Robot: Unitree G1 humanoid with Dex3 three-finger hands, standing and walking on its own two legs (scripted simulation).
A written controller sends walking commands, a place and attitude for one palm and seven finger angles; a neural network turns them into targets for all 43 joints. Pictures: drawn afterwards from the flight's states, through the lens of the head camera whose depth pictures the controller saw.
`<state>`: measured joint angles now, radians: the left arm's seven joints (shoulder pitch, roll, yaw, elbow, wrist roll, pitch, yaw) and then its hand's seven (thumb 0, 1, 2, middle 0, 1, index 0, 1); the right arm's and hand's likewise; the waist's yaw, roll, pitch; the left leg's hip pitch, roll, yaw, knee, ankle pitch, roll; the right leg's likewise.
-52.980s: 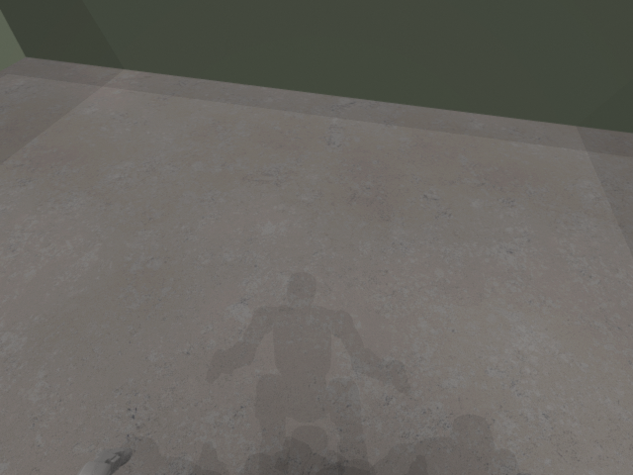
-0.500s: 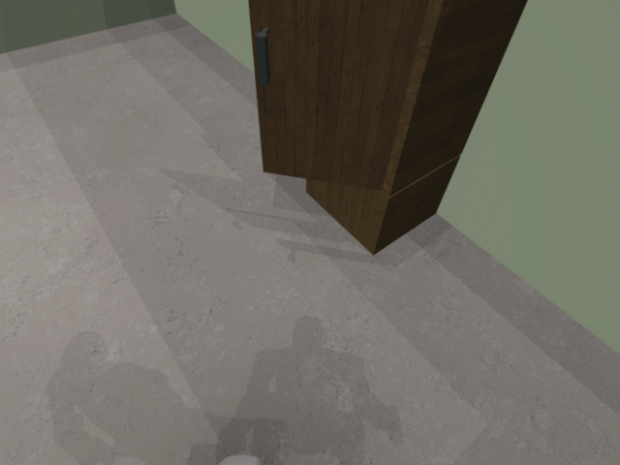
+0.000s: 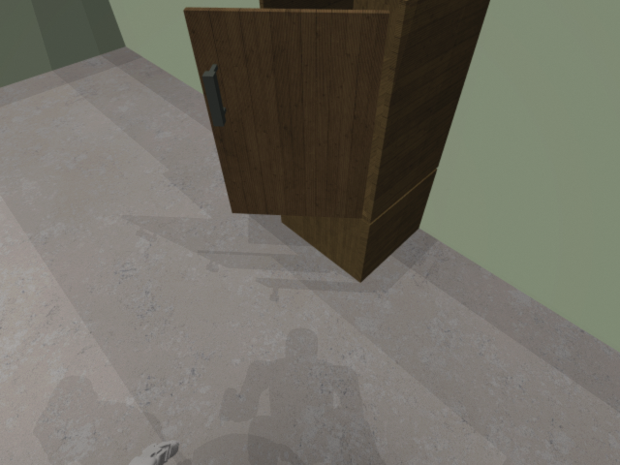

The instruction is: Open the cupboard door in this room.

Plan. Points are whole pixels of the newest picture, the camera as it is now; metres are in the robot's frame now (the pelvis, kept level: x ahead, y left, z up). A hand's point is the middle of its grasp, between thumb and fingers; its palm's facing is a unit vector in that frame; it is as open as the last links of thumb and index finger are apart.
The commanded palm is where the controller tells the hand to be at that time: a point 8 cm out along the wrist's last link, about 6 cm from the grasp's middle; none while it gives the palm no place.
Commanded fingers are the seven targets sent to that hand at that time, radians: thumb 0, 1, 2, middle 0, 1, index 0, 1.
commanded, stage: take the last steps up to it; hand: left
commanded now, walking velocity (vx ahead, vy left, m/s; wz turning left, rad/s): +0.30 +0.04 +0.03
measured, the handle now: (216, 95) +0.86 +0.24 +0.03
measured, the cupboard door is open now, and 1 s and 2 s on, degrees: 41 41 41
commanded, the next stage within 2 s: come to a stop and stand still in 0.62 s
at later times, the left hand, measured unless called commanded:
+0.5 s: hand out of the picture +0.10 +0.23 -0.18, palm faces +0.11 -0.98 -0.15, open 7.4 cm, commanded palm none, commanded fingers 0.00 0.90 0.90 -0.20 -0.30 -0.20 -0.30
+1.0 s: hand (199, 326) +0.38 +0.22 -0.16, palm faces -0.02 -0.98 -0.21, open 7.4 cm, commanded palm none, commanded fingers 0.00 0.90 0.90 -0.20 -0.30 -0.20 -0.30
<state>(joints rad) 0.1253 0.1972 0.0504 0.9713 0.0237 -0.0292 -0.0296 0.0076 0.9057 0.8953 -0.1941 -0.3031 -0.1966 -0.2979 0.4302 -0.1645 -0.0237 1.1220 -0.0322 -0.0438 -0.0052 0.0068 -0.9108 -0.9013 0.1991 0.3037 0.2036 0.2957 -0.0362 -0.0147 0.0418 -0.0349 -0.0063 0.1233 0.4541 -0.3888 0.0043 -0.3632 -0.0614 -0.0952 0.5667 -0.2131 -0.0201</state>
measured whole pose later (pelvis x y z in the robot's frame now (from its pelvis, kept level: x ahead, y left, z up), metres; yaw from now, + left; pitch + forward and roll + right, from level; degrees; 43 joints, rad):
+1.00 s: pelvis +0.28 +0.04 +0.01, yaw +0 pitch +0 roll +1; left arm 0.12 0.17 0.01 1.03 0.01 -0.01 0.02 0.01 0.91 0.89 -0.20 -0.30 -0.20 -0.30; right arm 0.31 -0.13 -0.01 1.12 -0.01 0.01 -0.02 0.01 -0.91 -0.90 0.20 0.30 0.20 0.30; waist -0.05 -0.01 0.05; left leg -0.15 0.01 0.13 0.49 -0.33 0.00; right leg -0.31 -0.05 -0.08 0.55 -0.24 -0.01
